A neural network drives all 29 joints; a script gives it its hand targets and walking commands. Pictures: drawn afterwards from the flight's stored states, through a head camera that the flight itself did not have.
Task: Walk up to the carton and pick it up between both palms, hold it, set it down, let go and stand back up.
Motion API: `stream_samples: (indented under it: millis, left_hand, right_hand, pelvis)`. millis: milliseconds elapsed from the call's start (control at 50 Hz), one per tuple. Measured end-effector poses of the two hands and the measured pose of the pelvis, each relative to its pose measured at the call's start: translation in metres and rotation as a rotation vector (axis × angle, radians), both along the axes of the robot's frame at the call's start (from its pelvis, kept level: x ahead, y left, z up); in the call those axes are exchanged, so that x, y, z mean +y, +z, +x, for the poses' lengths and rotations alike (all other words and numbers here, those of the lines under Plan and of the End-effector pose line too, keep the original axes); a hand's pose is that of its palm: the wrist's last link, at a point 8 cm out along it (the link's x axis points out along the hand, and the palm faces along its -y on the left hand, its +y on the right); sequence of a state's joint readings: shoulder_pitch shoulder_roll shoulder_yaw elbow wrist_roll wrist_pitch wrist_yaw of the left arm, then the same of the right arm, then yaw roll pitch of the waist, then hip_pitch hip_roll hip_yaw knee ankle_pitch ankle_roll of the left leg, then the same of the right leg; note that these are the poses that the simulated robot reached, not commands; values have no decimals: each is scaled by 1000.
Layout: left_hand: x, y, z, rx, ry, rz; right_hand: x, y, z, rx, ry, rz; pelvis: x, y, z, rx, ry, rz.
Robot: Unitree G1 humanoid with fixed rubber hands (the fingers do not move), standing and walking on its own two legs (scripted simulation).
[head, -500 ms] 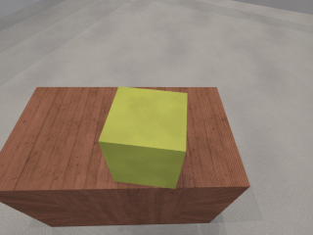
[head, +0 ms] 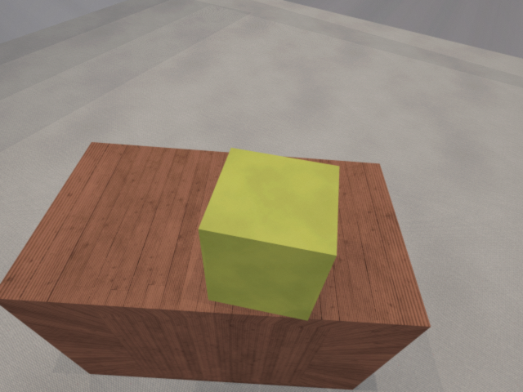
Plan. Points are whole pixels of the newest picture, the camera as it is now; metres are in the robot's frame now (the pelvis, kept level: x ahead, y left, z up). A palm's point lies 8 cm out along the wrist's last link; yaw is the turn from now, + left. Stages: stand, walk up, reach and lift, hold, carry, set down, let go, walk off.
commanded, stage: stand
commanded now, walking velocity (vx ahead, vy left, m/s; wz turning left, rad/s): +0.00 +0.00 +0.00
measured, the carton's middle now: (270, 236) +0.42 +0.00 -0.05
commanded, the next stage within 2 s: none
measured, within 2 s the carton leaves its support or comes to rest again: neither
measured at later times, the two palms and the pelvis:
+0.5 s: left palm out of the picture +0.10 +0.24 -0.10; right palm out of the picture +0.09 -0.26 -0.11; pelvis +0.01 +0.00 +0.00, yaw -3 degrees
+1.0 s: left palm out of the picture +0.11 +0.23 -0.11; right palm out of the picture +0.08 -0.27 -0.11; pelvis +0.04 -0.01 +0.01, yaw -3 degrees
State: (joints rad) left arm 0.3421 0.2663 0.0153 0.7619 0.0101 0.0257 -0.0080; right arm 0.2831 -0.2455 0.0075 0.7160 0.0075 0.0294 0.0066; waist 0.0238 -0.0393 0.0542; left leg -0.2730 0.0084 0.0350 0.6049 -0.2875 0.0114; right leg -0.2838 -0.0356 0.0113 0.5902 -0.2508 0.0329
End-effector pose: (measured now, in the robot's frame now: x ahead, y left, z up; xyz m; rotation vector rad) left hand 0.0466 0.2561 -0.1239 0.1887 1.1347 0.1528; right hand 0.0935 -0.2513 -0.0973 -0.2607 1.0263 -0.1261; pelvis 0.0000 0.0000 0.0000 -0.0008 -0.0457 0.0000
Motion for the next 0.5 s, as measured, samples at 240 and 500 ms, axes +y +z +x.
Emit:
stream_samples:
  millis: [240,500]
  left_hand:
    - [1,15,-3,29,-12,33]
    - [-12,22,55,-80,-91,32]
  right_hand:
    - [-1,-7,9,6,-5,32]
    - [-11,-13,-8,47,-52,30]
  pelvis:
    - [-1,4,8,18,-20,1]
    - [-5,4,14,23,-47,10]
